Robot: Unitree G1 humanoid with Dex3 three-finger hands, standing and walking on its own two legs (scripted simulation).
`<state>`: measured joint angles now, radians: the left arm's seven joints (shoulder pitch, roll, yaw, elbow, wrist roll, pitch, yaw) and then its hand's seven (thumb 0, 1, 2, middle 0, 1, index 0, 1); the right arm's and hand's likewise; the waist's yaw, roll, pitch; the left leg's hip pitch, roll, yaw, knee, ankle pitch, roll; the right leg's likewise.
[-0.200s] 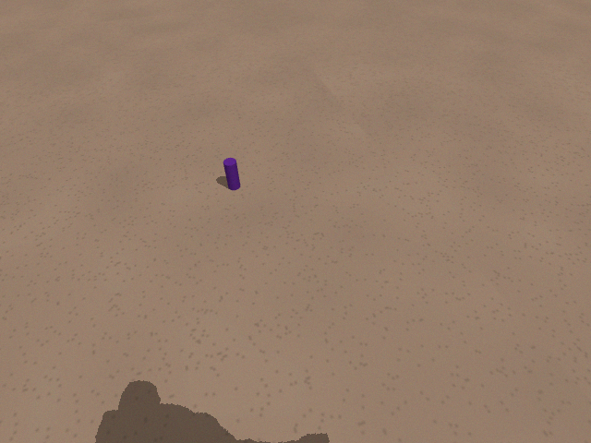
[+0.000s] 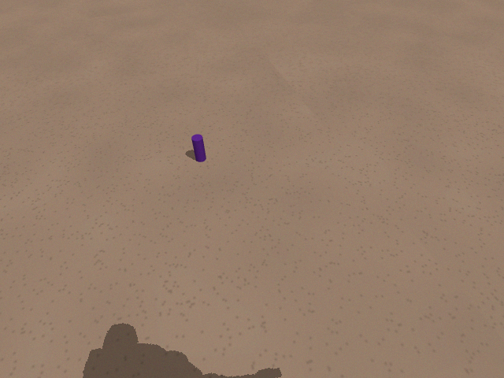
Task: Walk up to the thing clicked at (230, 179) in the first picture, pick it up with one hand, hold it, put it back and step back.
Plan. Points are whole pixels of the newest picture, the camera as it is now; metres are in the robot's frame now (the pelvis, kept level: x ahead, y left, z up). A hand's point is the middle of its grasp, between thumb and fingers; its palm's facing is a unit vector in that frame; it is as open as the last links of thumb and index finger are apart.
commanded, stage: stand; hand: left
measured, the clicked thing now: (199, 148) +1.44 +0.39 -0.70
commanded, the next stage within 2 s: walk up in 0.92 s
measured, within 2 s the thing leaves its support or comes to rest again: neither
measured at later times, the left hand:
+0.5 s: hand out of the picture +0.08 +0.25 -0.15, palm faces -0.02 -0.94 -0.34, open 7.4 cm
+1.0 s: hand out of the picture +0.08 +0.26 -0.15, palm faces +0.02 -0.94 -0.33, open 7.4 cm
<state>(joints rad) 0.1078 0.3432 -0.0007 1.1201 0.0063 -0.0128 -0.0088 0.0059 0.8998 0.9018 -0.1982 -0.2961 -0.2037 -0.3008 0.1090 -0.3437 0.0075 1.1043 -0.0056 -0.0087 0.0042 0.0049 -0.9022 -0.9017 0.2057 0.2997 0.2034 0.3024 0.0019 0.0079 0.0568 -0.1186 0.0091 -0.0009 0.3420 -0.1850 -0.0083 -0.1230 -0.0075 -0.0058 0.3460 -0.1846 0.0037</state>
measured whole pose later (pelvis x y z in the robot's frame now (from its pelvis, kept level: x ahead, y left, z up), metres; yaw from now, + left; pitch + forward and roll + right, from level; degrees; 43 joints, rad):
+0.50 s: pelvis +0.00 +0.00 +0.00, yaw +0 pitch -2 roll +0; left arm 0.10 0.34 0.00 1.12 0.01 -0.01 -0.01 0.01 0.90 0.90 -0.20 -0.30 -0.20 -0.30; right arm 0.11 -0.35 0.01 1.11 -0.01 -0.01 0.00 0.01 -0.90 -0.90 0.21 0.30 0.20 0.30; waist 0.00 0.01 0.05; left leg -0.11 0.01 -0.01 0.33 -0.18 -0.01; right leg -0.11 -0.01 -0.01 0.33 -0.18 0.00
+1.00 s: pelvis +0.01 +0.00 +0.00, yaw +2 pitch -2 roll +0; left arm 0.16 0.36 0.04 1.07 0.03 -0.03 -0.05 0.01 0.90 0.90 -0.20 -0.30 -0.21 -0.30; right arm 0.17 -0.36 -0.03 1.06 -0.02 -0.01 0.04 0.01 -0.90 -0.90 0.21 0.30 0.20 0.30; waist 0.00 0.01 0.02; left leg -0.17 0.00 -0.03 0.47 -0.38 0.04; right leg -0.15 -0.01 -0.03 0.45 -0.37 -0.03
